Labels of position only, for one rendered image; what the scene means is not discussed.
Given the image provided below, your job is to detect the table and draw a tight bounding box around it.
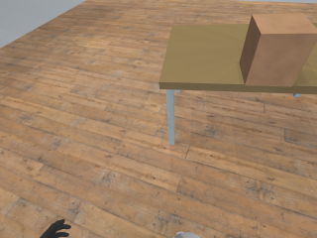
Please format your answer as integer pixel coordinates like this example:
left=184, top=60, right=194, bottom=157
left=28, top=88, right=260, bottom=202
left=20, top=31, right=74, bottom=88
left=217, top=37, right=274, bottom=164
left=158, top=22, right=317, bottom=146

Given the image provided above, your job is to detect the carton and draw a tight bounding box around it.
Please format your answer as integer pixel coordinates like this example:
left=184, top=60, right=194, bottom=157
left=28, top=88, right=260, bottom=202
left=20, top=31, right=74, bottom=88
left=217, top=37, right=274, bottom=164
left=239, top=13, right=317, bottom=87

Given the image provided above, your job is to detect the robot left hand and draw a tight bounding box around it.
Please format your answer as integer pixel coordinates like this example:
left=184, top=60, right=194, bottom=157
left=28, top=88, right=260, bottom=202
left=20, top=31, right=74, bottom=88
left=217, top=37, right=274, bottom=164
left=40, top=219, right=71, bottom=238

